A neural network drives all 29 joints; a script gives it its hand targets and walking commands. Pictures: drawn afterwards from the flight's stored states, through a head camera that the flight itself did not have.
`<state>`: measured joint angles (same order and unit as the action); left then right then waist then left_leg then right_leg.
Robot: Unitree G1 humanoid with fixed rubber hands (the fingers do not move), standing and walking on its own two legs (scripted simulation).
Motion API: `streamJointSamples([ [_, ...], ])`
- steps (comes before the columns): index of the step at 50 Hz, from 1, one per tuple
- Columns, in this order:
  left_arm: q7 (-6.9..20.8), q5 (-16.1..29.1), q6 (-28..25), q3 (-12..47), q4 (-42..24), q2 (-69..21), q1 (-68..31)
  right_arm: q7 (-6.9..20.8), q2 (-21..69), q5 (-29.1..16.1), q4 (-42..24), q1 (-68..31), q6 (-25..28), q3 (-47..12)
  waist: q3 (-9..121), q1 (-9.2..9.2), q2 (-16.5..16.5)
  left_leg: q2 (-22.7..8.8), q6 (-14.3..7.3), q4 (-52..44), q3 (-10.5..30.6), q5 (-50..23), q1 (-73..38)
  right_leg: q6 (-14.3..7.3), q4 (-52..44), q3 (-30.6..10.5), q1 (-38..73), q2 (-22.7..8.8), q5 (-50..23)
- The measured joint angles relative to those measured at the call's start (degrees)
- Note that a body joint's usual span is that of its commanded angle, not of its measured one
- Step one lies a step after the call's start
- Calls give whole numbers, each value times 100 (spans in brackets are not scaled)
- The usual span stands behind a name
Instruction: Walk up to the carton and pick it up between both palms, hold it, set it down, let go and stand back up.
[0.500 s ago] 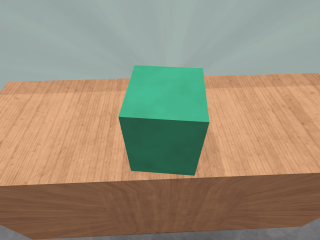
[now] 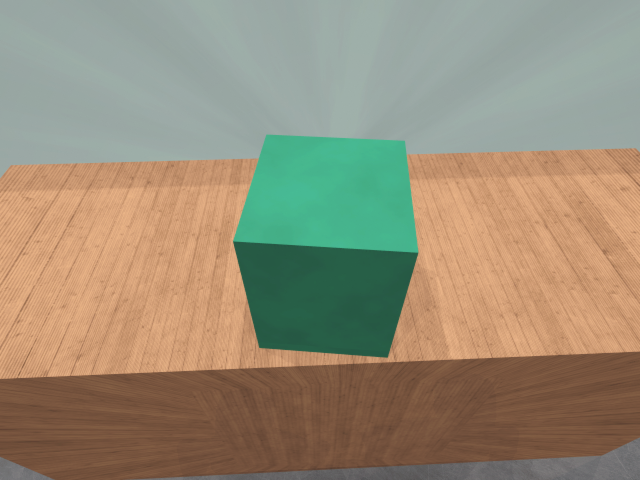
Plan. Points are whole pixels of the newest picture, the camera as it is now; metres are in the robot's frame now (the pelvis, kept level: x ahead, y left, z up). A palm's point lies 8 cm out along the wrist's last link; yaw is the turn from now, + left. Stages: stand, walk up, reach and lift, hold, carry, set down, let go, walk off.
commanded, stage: stand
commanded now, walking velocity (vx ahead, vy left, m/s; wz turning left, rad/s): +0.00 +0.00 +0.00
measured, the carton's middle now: (328, 249) +0.42 +0.01 +0.04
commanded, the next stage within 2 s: none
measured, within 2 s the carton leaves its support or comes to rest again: neither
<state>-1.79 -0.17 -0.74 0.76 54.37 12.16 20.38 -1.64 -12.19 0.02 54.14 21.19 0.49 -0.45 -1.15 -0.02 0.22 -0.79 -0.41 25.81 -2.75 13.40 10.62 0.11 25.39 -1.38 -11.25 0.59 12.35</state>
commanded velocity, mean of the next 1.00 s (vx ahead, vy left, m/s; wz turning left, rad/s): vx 0.00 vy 0.00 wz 0.00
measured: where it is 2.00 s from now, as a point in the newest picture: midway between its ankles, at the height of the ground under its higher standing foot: outside the picture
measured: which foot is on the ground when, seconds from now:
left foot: down 0.00-1.00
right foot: down 0.00-1.00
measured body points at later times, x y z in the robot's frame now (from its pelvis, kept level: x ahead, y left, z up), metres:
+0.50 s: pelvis +0.01 +0.00 +0.00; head +0.01 +0.00 +0.45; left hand +0.01 +0.24 -0.15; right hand +0.00 -0.24 -0.15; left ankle +0.01 +0.11 -0.74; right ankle +0.02 -0.12 -0.74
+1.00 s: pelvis +0.01 +0.00 +0.00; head +0.02 +0.00 +0.45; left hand +0.01 +0.24 -0.15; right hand +0.00 -0.24 -0.15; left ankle +0.01 +0.11 -0.74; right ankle +0.02 -0.12 -0.74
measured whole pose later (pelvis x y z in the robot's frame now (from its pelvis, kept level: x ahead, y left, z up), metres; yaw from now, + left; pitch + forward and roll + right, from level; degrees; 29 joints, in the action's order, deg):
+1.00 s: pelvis +0.01 +0.00 +0.00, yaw -1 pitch -1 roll +0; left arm -2.6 0.0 -0.8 0.5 58.7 10.7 19.3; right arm -2.4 -10.7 -0.1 58.1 20.6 0.4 -0.3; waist -1.7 0.0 0.5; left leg -1.0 -0.2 24.2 -2.9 13.6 9.2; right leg 0.1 23.7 -2.0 -10.0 0.8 12.2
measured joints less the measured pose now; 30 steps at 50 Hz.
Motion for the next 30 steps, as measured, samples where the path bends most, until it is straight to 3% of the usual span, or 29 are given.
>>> streamJointSamples([
  [30, -46, 7, 9, -8, 309, -108, -66, -50, 113, -5, 285, -19, -5, 9, -25, -3, -5, -8, 14, -94, 0, 9, -80, -1, -86, -28, 68, 9, 5],
])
